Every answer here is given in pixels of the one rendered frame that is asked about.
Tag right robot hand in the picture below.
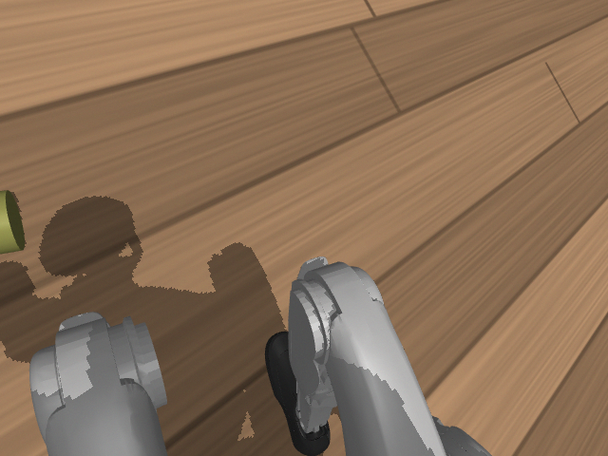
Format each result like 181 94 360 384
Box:
431 415 492 456

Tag bottle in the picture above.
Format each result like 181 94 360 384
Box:
0 190 25 255

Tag right robot foot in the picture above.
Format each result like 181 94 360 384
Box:
265 332 331 456

